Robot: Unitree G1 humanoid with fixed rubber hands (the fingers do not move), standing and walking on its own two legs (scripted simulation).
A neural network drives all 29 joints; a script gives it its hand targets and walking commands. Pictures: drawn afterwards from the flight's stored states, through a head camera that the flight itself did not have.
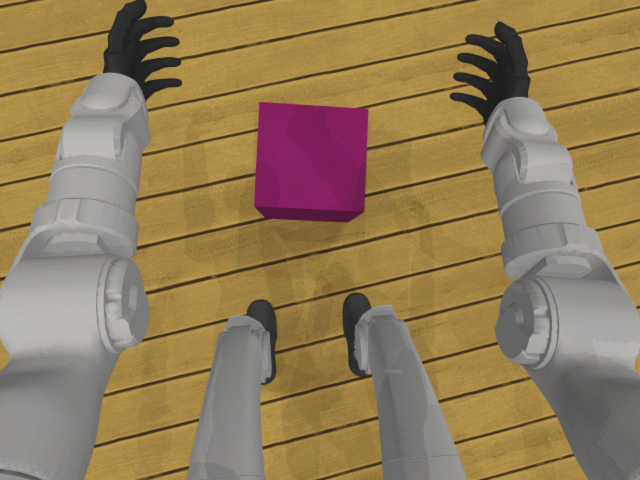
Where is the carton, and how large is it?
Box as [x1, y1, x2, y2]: [254, 102, 367, 222]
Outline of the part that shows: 259,102 254,206 266,218 347,222 363,211 364,206 367,109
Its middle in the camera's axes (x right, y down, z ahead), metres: -0.02 -0.16 +0.86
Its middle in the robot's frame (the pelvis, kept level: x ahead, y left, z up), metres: +0.53 -0.02 -0.52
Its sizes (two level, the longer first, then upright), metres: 0.210 0.200 0.250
